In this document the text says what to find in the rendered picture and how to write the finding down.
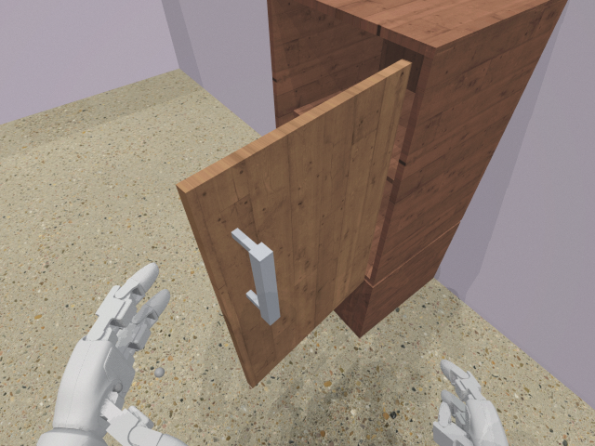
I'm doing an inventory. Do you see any right robot hand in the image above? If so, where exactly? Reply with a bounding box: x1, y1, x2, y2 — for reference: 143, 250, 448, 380
433, 360, 509, 446

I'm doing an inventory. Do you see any handle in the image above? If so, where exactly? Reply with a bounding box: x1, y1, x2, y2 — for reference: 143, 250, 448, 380
231, 228, 281, 326

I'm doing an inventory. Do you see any cupboard door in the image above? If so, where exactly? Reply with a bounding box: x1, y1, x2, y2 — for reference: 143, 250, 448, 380
176, 59, 412, 388

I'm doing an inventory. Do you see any left robot hand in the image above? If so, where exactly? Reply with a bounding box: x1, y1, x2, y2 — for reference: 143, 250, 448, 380
52, 262, 188, 446

